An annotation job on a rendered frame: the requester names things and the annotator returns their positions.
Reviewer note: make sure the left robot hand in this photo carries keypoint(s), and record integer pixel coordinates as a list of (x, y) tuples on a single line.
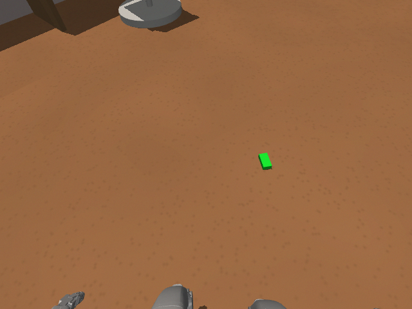
[(70, 301)]

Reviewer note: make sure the office chair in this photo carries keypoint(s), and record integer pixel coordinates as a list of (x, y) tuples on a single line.
[(149, 13)]

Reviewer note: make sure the small box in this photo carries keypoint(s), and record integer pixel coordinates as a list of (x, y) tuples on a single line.
[(265, 161)]

